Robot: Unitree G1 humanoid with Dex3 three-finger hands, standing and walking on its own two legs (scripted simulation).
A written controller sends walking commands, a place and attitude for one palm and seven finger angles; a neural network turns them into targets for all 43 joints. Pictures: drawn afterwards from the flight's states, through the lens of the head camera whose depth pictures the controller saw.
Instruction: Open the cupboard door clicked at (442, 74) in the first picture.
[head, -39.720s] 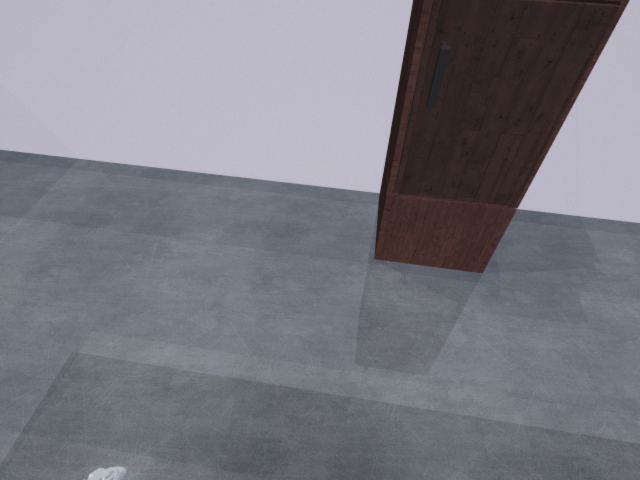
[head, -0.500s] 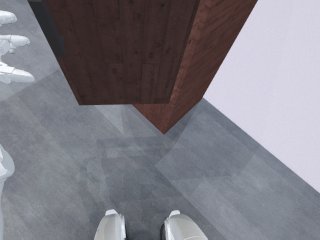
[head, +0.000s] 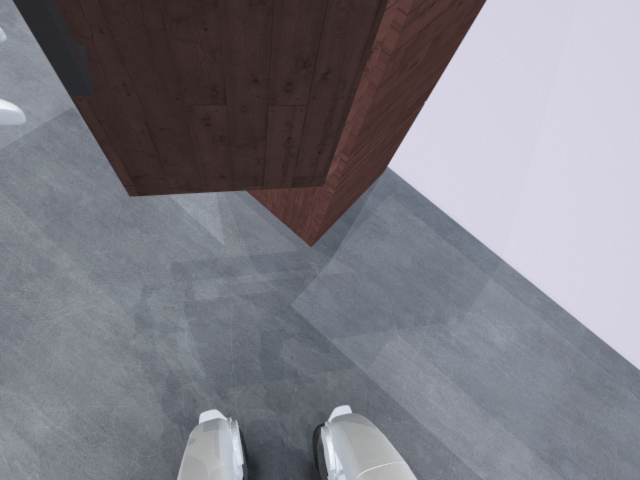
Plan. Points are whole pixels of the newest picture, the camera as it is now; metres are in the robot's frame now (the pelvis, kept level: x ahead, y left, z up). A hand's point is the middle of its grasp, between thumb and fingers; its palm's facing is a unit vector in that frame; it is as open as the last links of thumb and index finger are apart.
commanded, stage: move the hooked fingers beside the handle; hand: left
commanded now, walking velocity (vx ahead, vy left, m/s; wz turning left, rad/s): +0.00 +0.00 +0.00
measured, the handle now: (53, 16) +0.60 +0.21 +0.11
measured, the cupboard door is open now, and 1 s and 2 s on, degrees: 49 49 49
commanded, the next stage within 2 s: slide the fingers in behind the handle in 0.52 s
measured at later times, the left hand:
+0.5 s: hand out of the picture +0.54 +0.28 +0.11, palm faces +0.03 -1.00 +0.01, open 14.0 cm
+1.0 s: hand (5, 58) +0.54 +0.25 +0.11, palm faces +0.03 -1.00 +0.00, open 14.0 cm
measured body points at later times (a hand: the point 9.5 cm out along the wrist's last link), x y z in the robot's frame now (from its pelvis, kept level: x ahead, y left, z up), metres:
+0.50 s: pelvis +0.00 +0.00 +0.00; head +0.16 +0.05 +0.42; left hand +0.53 +0.33 +0.11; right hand -0.01 -0.27 -0.09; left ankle +0.03 +0.09 -0.67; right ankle -0.01 -0.15 -0.67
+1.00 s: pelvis +0.00 -0.01 +0.00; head +0.16 +0.03 +0.42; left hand +0.54 +0.30 +0.11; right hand -0.04 -0.27 -0.09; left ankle +0.03 +0.09 -0.67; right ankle -0.01 -0.15 -0.67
